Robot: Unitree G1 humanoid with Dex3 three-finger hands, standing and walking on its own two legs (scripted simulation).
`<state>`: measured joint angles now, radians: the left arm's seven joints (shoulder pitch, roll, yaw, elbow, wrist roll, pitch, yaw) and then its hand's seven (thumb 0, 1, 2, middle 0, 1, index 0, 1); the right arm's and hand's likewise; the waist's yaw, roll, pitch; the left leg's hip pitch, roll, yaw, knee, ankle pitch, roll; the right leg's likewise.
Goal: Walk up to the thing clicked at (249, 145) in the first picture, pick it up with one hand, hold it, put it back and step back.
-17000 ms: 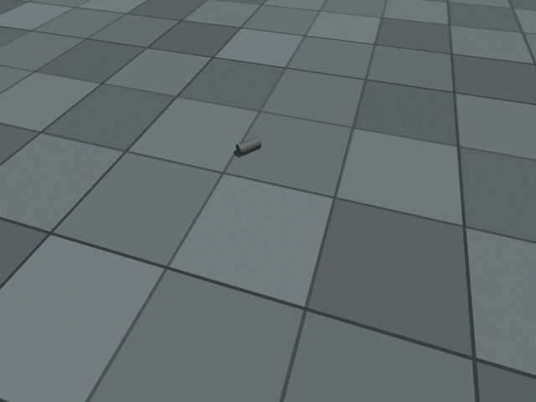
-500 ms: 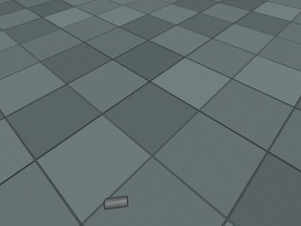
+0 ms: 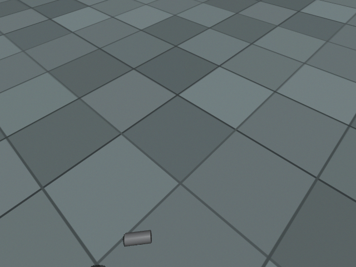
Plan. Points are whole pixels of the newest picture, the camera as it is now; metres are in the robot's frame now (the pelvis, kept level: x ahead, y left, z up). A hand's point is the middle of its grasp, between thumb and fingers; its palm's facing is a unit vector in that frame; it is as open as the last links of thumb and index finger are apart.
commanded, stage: rise first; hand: left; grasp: from above
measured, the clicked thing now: (138, 237) +0.39 +0.26 -0.75
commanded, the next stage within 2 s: none
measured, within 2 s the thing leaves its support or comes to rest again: neither
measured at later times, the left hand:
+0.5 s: hand out of the picture +0.14 +0.26 -0.19, palm faces -0.09 -0.91 -0.40, open 11.8 cm
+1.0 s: hand out of the picture +0.12 +0.28 -0.27, palm faces -0.26 -0.81 -0.53, open 14.3 cm
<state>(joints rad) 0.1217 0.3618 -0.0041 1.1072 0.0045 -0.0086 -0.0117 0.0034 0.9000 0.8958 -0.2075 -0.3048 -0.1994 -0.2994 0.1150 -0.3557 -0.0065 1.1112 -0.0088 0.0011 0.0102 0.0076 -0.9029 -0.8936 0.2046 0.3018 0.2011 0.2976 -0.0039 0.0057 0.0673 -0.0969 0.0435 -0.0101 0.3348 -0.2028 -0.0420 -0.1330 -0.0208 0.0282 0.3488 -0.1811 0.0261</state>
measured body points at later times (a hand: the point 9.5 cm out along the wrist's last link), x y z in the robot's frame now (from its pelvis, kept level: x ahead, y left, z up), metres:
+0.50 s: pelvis -0.01 +0.01 -0.04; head +0.05 +0.01 +0.41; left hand +0.14 +0.31 -0.16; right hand +0.11 -0.25 -0.16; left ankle -0.01 +0.15 -0.75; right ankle +0.01 -0.14 -0.75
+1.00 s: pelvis -0.02 +0.02 -0.13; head +0.09 +0.04 +0.31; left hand +0.13 +0.32 -0.23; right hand +0.17 -0.22 -0.21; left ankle -0.01 +0.15 -0.75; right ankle +0.01 -0.14 -0.75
